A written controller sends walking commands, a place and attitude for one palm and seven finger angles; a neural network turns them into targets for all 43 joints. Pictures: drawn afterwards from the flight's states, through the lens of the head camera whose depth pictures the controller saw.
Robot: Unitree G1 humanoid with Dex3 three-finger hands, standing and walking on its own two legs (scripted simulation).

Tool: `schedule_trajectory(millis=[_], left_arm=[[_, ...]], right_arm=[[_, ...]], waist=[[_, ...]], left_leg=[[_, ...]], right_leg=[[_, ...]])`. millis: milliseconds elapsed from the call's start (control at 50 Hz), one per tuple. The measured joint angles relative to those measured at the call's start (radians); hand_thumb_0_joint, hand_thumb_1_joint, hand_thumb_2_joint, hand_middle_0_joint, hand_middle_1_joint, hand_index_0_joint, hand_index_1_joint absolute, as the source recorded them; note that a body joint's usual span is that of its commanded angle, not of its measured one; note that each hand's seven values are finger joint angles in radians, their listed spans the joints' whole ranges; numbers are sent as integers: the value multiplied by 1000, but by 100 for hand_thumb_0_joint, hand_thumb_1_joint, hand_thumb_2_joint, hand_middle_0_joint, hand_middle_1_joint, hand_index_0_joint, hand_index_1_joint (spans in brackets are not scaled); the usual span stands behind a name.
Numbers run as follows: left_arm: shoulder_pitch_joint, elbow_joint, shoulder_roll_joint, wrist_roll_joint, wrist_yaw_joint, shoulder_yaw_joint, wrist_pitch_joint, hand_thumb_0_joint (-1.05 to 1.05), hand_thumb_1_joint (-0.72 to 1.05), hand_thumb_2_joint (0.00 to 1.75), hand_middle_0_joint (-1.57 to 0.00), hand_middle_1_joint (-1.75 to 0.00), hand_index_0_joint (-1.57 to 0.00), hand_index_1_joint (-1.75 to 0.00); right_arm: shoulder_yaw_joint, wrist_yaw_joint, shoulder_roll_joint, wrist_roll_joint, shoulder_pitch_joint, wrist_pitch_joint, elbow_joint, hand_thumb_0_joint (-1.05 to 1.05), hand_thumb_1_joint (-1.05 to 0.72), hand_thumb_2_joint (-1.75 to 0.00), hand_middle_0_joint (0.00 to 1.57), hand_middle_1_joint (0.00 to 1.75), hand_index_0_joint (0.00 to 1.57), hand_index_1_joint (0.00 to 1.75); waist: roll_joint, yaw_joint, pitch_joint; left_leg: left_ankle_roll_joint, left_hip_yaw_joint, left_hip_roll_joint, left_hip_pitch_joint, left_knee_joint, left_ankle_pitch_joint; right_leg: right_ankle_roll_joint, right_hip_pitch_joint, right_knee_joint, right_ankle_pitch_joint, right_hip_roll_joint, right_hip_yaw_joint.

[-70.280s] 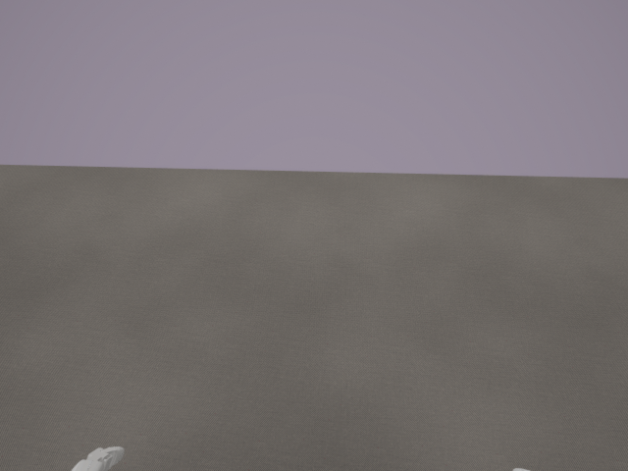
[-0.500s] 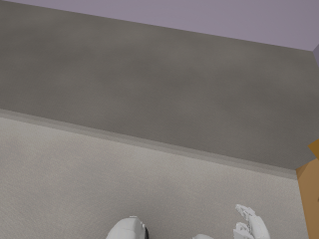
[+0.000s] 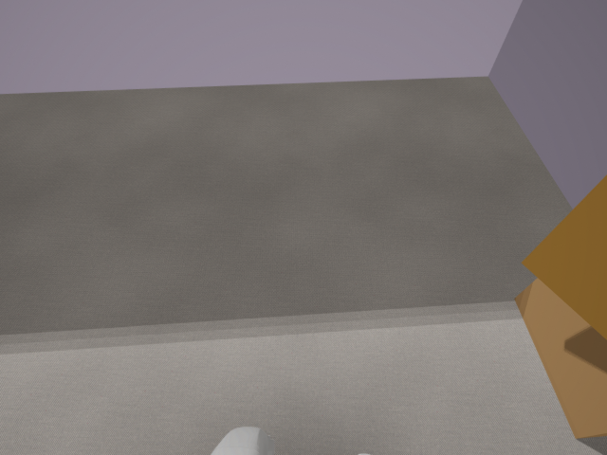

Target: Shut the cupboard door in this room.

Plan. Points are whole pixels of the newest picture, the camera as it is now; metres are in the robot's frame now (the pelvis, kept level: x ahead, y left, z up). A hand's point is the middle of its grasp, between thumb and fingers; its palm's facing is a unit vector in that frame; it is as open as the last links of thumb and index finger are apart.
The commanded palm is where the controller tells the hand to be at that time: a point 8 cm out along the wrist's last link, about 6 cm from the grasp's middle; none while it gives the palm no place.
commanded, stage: turn to face it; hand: left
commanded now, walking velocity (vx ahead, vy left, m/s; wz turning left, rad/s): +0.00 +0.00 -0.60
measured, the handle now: out of the picture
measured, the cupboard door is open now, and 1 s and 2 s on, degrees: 28 28 28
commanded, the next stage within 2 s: take the last steps up to it in 1.42 s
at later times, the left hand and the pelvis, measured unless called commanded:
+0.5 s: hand (193, 378) +0.23 +0.20 -0.14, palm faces -0.33 -0.91 -0.26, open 7.4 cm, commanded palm none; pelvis +0.03 +0.04 +0.00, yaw -20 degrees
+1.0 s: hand (215, 372) +0.25 +0.17 -0.16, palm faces -0.54 -0.82 -0.20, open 7.4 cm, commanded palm none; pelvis +0.06 +0.05 +0.01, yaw -35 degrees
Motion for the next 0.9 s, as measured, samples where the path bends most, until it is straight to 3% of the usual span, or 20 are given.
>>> schedule_trajectory(millis=[140,180,240,280,320,460,520,540,580,620,660,740,820,860,900], left_arm=[[0,-2,37,-1,-15,13,26,0,90,90,-20,-30,-20,-30],[-4,-7,48,-9,-19,18,38,0,90,90,-20,-30,-20,-30],[-33,-10,79,-6,-28,28,51,0,90,90,-20,-30,-20,-30],[-54,-19,94,-7,-36,33,53,0,90,90,-20,-30,-20,-30],[-70,-32,103,-10,-43,34,54,0,90,90,-20,-30,-20,-30],[-112,-59,98,-9,-55,24,51,0,91,90,-20,-30,-20,-30],[-116,-73,95,-8,-56,11,34,0,91,90,-20,-30,-20,-30],[-116,-74,90,-6,-51,8,19,0,90,90,-20,-30,-20,-30],[-117,-71,68,-8,-37,-4,5,0,90,90,-20,-30,-20,-30],[-106,-73,52,-9,-24,-12,7,0,90,90,-20,-30,-20,-30],[-95,-69,43,-8,-17,-16,15,0,90,90,-20,-30,-20,-30],[-71,-57,35,-2,-21,-18,27,0,90,90,-20,-30,-20,-30],[-49,-47,38,-5,-27,-10,38,0,90,90,-20,-30,-21,-30],[-45,-40,48,-12,-32,-3,49,0,90,90,-20,-30,-21,-30],[-46,-30,63,-9,-37,6,58,0,90,90,-20,-30,-20,-30]], right_arm=[[11,3,11,6,11,-22,-51,0,-91,-90,19,30,20,30],[18,2,10,0,26,-42,-63,0,-91,-90,19,30,20,30],[36,0,29,-17,42,-51,-66,0,-91,-90,19,30,20,30],[44,-1,38,-21,61,-51,-65,0,-91,-90,20,30,20,30],[48,-2,41,-23,75,-47,-61,0,-91,-90,20,30,20,30],[31,6,16,-22,101,-41,-45,0,-90,-90,20,30,21,30],[20,13,-5,-13,120,-34,-44,0,-90,-90,20,30,21,30],[15,16,-15,-9,119,-27,-41,0,-90,-90,20,30,21,30],[7,10,-40,-4,97,-2,-30,0,-91,-90,20,30,20,30],[4,5,-49,-2,76,10,-26,0,-91,-90,20,30,20,30],[5,7,-48,-2,62,8,-34,1,-91,-90,20,30,20,30],[7,12,-33,0,44,-1,-63,0,-91,-90,19,30,20,30],[17,11,-17,3,38,-25,-88,0,-91,-90,19,30,20,30],[25,9,-7,-5,44,-44,-95,0,-91,-90,19,30,20,30],[38,8,9,-15,49,-51,-94,0,-91,-90,20,30,20,30]], waist=[[-40,-6,-18],[-34,-11,-31],[-51,-11,-17],[-48,-11,-10],[-40,-10,-7],[5,-33,1],[16,-43,-8],[24,-42,-12],[54,-50,-1],[55,-52,4],[42,-49,4],[8,-40,-6],[-21,-26,-22],[-33,-26,-30],[-49,-19,-26]], left_leg=[[-8,-21,0,79,-396,119],[16,-21,9,115,-508,182],[40,20,21,132,-492,180],[42,39,35,161,-527,191],[42,62,51,187,-563,203],[24,155,103,222,-562,180],[5,188,122,199,-474,126],[-5,174,125,166,-392,69],[-15,85,99,83,-188,-29],[-24,38,67,16,-46,-22],[-33,26,53,-20,-14,16],[-37,18,34,-16,-146,54],[-25,14,14,77,-427,147],[25,27,20,89,-472,214],[40,56,31,100,-461,185]], right_leg=[[43,-2,-19,7,3,99],[51,-36,48,-54,17,112],[57,-114,313,-226,13,73],[69,-149,443,-238,2,33],[77,-157,479,-226,-15,0],[64,-58,228,-174,-47,-54],[37,39,15,-19,-48,-67],[27,41,6,-45,-43,-60],[20,22,44,-73,-27,-50],[21,26,31,-62,-22,-30],[24,34,5,-41,-21,-8],[31,32,-16,-26,-21,36],[53,0,25,-43,-10,85],[54,-43,116,-129,-1,95],[57,-106,310,-232,1,74]])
